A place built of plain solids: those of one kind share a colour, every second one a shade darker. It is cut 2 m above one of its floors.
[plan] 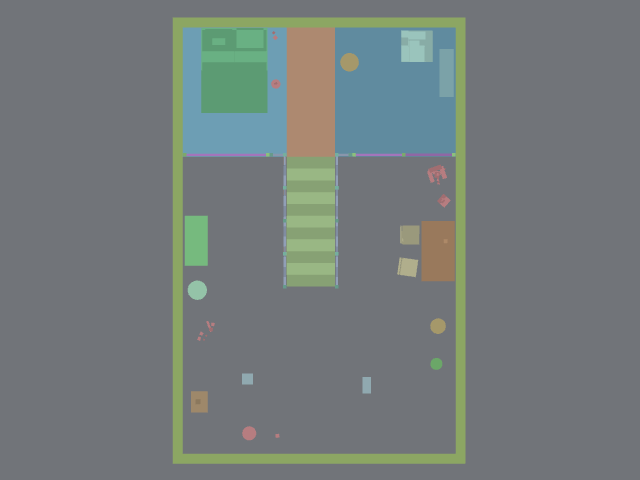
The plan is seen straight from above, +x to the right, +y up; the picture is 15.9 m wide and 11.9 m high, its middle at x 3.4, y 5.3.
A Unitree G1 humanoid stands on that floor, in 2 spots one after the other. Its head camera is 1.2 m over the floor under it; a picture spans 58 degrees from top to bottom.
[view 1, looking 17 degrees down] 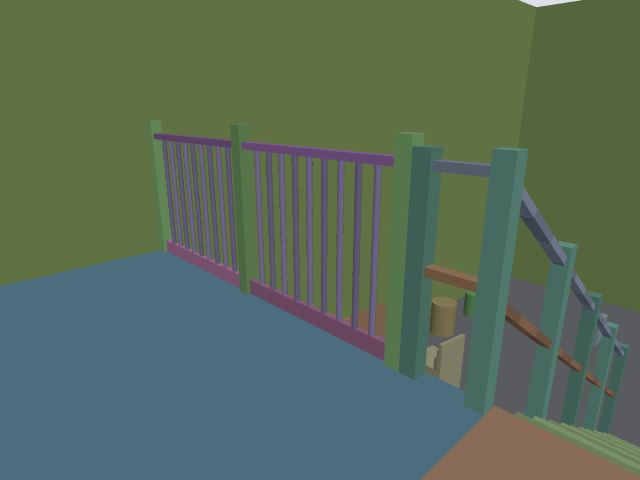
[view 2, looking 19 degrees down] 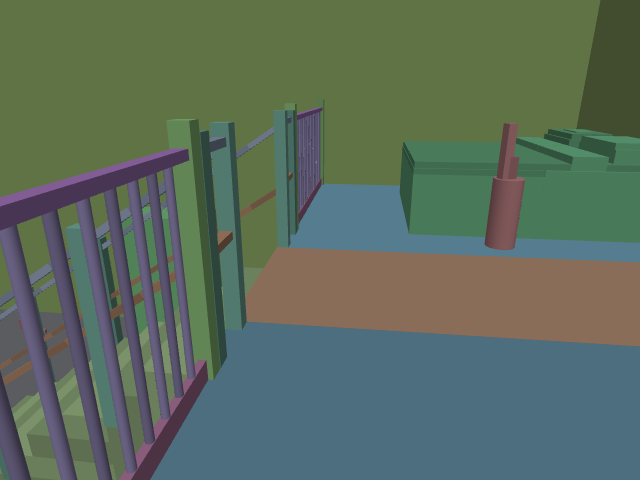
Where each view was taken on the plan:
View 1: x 3.17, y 8.96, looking -44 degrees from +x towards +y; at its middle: wall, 5.22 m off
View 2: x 5.81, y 8.11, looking -173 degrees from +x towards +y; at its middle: upper_floor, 3.69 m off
